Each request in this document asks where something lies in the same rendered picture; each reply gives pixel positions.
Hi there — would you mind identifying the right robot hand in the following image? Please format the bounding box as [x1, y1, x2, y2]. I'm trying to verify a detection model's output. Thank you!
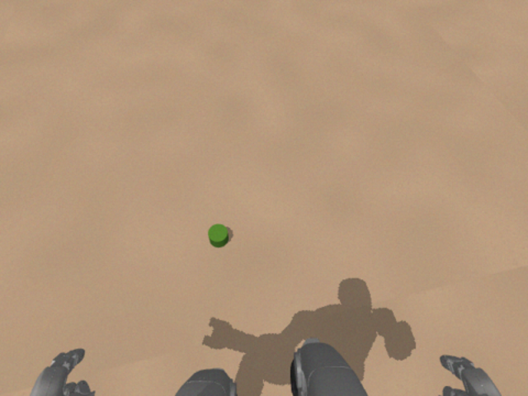
[439, 355, 501, 396]

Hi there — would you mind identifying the left robot hand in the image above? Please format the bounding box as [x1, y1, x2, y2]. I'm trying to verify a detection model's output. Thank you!
[30, 348, 95, 396]

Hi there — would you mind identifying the tin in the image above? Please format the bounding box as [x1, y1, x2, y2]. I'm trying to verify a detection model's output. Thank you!
[208, 224, 229, 248]

